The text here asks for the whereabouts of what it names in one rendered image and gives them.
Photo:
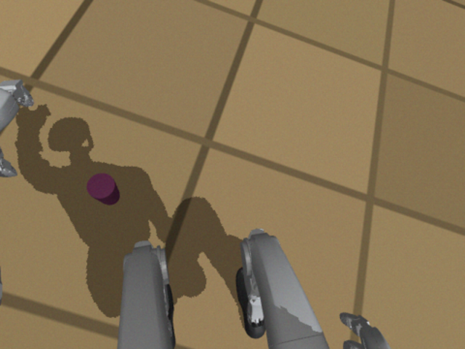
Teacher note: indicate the left robot hand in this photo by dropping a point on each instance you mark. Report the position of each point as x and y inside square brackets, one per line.
[12, 93]

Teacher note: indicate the right robot hand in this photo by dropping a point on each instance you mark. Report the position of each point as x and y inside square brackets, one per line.
[371, 337]

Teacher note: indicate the right robot foot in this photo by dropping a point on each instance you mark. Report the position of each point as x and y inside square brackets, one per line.
[253, 330]

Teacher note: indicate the cup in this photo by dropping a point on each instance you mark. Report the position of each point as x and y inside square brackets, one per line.
[103, 188]

